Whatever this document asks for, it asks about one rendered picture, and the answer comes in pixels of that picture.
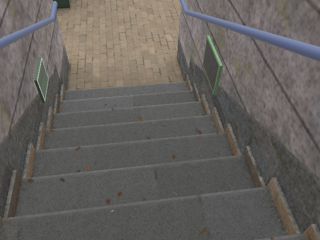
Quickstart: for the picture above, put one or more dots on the stairs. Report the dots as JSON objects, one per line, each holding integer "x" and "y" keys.
{"x": 140, "y": 162}

